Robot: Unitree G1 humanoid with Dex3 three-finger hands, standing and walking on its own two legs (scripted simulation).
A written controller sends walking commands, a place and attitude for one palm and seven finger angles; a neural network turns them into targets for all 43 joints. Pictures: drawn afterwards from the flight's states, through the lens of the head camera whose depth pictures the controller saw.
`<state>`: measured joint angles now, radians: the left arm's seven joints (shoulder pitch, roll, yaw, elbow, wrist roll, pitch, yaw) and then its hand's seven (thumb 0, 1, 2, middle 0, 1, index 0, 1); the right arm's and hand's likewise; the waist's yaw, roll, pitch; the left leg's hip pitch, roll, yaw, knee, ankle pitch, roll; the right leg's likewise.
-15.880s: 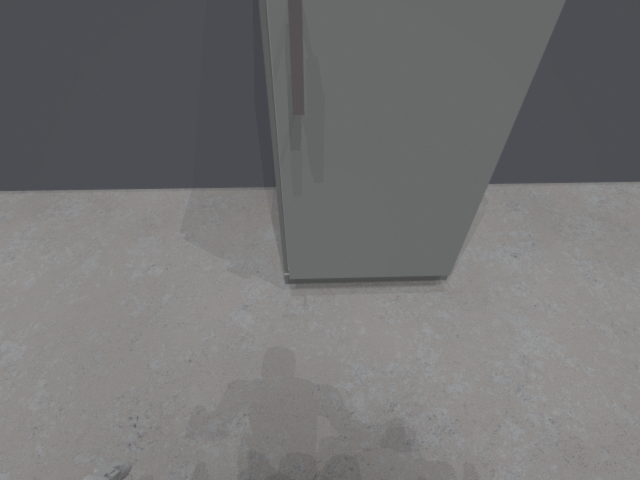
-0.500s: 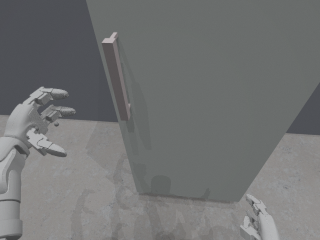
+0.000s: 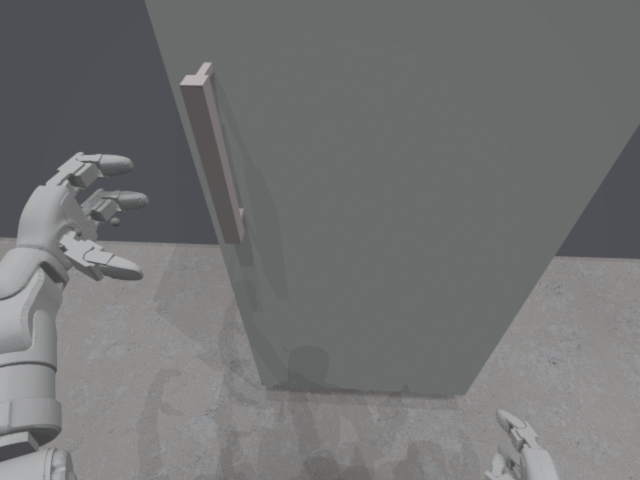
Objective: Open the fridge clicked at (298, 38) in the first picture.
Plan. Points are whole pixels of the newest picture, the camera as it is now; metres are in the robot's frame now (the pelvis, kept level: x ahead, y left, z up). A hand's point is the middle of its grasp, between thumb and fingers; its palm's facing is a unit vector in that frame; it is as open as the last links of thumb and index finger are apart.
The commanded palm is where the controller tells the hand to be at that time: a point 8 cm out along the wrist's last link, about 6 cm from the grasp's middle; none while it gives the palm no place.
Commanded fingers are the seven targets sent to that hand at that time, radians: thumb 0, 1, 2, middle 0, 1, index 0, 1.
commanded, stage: move the hooked fingers beside the handle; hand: left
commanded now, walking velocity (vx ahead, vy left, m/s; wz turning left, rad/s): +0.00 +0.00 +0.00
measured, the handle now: (222, 162) +0.48 +0.18 +0.16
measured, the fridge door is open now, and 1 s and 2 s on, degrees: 0 0 0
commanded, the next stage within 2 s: feel for the door with the fingertips in 1.66 s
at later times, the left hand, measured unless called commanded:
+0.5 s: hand (146, 195) +0.39 +0.24 +0.18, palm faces +0.03 -1.00 -0.02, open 14.0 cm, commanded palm +0.36 +0.30 +0.17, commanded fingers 0.00 -0.50 0.30 -0.30 -1.20 -0.30 -1.20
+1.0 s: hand (162, 186) +0.42 +0.24 +0.17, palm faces +0.02 -1.00 +0.00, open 14.0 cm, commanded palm +0.38 +0.29 +0.17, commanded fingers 0.00 -0.50 0.30 -0.30 -1.20 -0.30 -1.20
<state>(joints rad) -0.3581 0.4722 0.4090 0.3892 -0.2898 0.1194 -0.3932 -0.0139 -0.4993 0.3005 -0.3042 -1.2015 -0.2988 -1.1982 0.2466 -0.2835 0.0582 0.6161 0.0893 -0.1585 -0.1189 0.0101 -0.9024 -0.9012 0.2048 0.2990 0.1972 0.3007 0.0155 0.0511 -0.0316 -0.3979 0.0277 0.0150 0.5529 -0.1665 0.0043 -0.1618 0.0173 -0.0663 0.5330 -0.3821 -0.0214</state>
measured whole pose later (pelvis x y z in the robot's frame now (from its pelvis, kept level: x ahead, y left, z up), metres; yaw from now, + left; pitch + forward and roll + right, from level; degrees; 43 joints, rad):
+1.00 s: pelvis +0.01 +0.00 +0.00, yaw -2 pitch +4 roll -1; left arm -0.60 0.50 0.39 0.74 -0.23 0.03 -0.35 -0.01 -0.50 0.30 -0.30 -1.20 -0.30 -1.20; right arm 0.33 -0.29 0.03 0.63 0.08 -0.06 -0.09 0.01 -0.90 -0.90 0.21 0.30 0.20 0.30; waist -0.04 0.04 -0.07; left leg -0.47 0.04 0.04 0.59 -0.19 0.01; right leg -0.25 0.02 -0.04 0.57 -0.40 -0.02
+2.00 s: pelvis +0.01 +0.00 +0.00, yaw -1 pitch +4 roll -1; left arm -0.59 0.44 0.34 0.65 -0.24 0.03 -0.31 -0.01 -0.50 0.30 -0.30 -1.20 -0.30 -1.20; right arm 0.30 -0.28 0.03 0.64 0.08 -0.06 -0.09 0.01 -0.90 -0.90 0.21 0.30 0.20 0.30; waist -0.03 0.04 -0.06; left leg -0.47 0.04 0.03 0.60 -0.20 0.01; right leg -0.24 0.02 -0.04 0.58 -0.40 -0.02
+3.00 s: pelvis +0.00 +0.00 -0.01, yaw -1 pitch +5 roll -1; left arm -0.73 0.45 0.31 0.84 -0.21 -0.02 -0.26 -0.01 -0.50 0.30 -0.34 -1.23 -0.34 -1.24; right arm 0.32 -0.28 0.03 0.66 0.08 -0.04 -0.08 0.01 -0.90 -0.90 0.21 0.30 0.20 0.30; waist -0.05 0.04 -0.05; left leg -0.50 0.04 0.02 0.62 -0.20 0.01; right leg -0.27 0.03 -0.05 0.60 -0.41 -0.02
